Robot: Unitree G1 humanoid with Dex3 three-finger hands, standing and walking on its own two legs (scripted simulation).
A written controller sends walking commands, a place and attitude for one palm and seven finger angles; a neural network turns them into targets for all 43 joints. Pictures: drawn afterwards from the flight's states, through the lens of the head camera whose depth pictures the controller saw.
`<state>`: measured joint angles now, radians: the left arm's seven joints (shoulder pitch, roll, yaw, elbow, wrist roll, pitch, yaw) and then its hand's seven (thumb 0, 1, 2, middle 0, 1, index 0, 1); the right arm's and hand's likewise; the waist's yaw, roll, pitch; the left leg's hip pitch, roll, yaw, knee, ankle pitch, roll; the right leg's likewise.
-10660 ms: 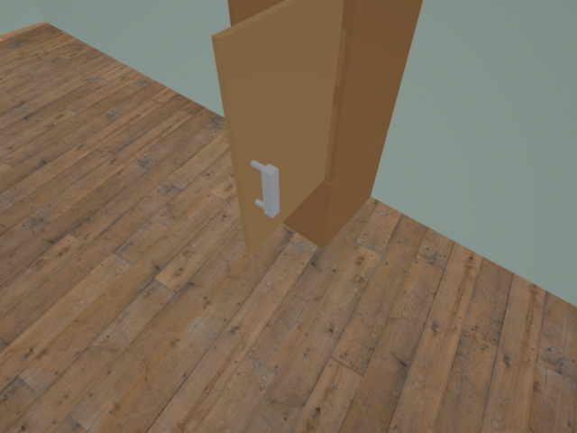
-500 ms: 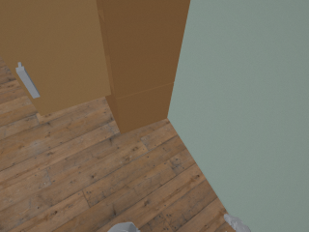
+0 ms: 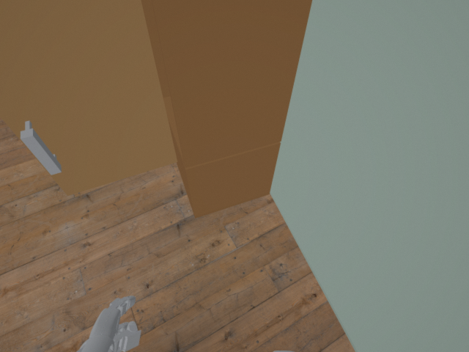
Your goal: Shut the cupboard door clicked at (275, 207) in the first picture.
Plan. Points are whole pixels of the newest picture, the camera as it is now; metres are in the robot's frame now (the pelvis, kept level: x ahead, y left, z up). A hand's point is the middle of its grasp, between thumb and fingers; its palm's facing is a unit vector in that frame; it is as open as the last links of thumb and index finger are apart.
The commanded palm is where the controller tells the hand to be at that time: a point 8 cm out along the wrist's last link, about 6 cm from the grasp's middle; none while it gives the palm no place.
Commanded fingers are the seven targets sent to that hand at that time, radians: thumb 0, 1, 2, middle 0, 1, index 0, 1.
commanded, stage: turn to face it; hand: left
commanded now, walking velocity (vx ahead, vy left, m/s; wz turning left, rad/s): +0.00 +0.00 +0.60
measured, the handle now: (42, 147) +0.60 +0.50 -0.10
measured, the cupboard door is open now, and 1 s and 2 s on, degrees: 93 93 93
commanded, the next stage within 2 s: take the last steps up to it in 0.58 s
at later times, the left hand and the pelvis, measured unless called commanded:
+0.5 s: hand out of the picture -0.06 +0.24 -0.20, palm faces +0.33 -0.91 -0.24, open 7.4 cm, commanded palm none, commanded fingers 0.00 0.90 0.90 -0.20 -0.30 -0.20 -0.30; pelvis +0.00 +0.03 -0.01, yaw +16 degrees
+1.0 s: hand out of the picture +0.01 +0.22 -0.16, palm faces +0.30 -0.93 -0.19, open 7.4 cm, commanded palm none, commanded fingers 0.00 0.90 0.90 -0.20 -0.30 -0.20 -0.30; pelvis +0.00 +0.01 +0.01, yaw +20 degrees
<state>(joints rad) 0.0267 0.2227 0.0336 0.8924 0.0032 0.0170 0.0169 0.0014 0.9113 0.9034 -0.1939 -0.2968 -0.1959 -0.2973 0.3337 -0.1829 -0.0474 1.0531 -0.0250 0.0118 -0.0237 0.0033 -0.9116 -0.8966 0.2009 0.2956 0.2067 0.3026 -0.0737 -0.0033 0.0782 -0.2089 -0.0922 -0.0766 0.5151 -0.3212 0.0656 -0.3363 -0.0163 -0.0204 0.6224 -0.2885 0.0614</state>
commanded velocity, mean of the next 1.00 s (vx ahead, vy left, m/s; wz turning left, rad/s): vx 0.10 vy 0.00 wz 0.29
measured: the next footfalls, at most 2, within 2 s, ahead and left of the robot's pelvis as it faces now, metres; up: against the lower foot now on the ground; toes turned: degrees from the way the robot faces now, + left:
right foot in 0.02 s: +0.05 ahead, -0.12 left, +0.00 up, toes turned -1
left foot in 0.42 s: +0.04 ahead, +0.12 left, +0.00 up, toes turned +20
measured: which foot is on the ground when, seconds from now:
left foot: down 0.00-0.02, up 0.04-0.40, down 0.42-1.00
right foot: up 0.00-0.00, down 0.02-0.42, up 0.44-1.00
